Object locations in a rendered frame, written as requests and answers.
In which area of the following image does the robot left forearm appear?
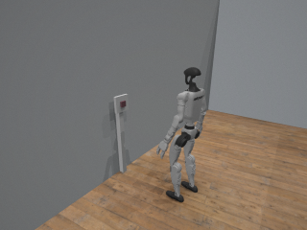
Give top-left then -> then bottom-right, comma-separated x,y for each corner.
164,115 -> 179,144

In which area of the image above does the right robot hand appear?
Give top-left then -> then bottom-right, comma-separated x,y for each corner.
195,124 -> 203,136

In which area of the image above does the robot right forearm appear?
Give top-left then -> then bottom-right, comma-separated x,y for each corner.
197,110 -> 207,126

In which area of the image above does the left robot upper arm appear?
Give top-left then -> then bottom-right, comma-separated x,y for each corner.
176,92 -> 189,123

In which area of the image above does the left robot shin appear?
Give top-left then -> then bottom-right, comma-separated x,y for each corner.
170,165 -> 181,196

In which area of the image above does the right robot upper arm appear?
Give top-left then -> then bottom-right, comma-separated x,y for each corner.
200,88 -> 207,113

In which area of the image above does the panel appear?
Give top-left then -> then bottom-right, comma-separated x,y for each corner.
113,94 -> 129,173

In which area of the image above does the left robot hand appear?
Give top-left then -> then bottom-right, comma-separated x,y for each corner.
156,140 -> 169,159

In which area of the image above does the left robot thigh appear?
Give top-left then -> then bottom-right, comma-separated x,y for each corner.
169,132 -> 188,172

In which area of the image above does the button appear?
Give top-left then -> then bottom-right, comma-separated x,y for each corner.
120,101 -> 127,107

